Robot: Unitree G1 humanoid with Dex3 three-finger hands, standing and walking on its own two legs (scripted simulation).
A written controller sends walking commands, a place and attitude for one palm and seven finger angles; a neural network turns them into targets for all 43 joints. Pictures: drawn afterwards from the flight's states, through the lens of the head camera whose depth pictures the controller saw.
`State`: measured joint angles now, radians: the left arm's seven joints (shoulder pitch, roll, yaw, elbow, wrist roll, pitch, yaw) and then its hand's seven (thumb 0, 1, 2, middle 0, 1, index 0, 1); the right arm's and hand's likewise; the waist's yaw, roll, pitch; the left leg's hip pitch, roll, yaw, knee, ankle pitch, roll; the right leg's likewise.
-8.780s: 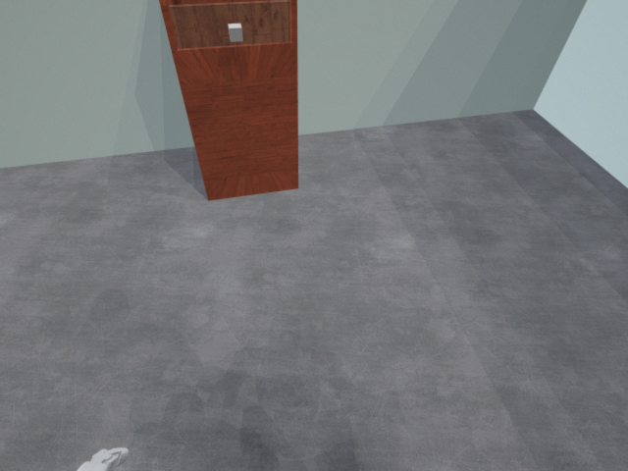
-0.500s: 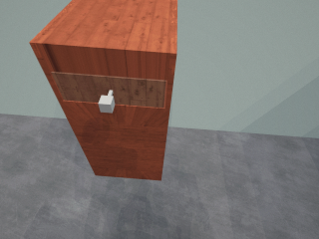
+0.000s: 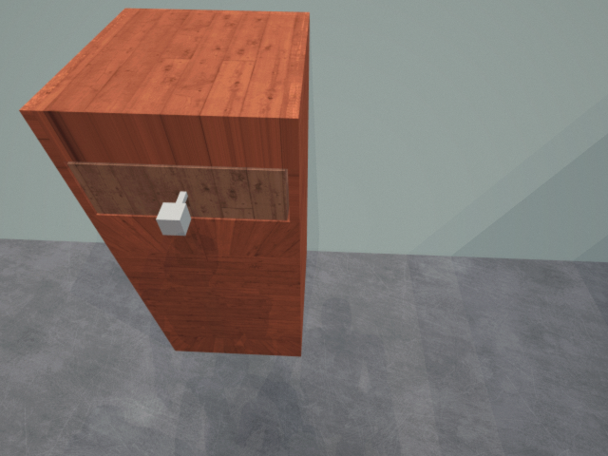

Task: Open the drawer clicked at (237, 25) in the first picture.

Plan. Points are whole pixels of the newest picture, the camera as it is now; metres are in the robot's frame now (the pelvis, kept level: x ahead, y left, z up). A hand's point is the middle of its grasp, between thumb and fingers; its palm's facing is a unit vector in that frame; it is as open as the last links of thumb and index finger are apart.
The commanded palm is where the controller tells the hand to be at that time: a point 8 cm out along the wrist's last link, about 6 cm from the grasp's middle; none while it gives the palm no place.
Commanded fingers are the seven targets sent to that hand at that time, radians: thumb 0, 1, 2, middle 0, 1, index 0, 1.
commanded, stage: come to a stop and stand still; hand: left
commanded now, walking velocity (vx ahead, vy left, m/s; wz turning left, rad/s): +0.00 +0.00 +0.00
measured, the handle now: (177, 210) +0.51 +0.26 -0.01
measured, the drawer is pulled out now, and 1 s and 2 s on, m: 0.00 0.00 0.00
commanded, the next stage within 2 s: look again from close up in 0.26 s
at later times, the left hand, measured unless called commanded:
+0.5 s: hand out of the picture -0.02 +0.15 -0.18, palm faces +0.02 -0.98 -0.18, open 7.4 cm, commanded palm none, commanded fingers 0.00 0.90 0.90 -0.20 -0.30 -0.20 -0.30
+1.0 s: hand out of the picture +0.01 +0.21 -0.17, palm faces -0.05 -0.97 -0.22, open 7.4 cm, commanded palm +0.10 +0.26 -0.06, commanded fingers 0.00 0.83 0.87 -0.20 -0.34 -0.20 -0.34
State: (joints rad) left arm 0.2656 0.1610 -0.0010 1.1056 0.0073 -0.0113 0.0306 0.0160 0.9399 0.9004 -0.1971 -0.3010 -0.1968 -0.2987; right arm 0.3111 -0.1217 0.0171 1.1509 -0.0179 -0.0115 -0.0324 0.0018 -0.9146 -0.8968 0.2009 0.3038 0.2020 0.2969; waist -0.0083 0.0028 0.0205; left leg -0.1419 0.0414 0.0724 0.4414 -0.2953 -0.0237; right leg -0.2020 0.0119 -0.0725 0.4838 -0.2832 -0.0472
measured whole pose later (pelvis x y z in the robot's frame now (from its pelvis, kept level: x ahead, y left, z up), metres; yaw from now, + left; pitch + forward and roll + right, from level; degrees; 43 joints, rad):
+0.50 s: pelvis +0.00 +0.00 +0.00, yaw +0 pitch +0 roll -1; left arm 0.33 0.10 -0.02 1.10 0.02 -0.04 0.05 0.01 0.91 0.90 -0.20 -0.30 -0.20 -0.30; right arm 0.26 -0.17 -0.01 1.06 -0.01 0.00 -0.03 0.01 -0.93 -0.90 0.20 0.30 0.20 0.30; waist 0.00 0.05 0.04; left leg -0.24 0.06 0.03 0.60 -0.35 0.01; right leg -0.21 0.05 -0.09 0.47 -0.27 -0.06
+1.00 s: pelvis +0.00 +0.04 +0.00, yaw -1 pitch +0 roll +0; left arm 0.33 0.15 -0.03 0.95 0.06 0.05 0.05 0.01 0.91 0.90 -0.20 -0.30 -0.20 -0.30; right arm 0.35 -0.13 0.04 1.07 0.00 -0.03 -0.03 0.00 -0.91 -0.90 0.20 0.30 0.20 0.30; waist 0.01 0.01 0.03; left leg -0.18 -0.02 0.09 0.48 -0.30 0.05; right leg -0.22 -0.03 -0.04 0.50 -0.28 0.01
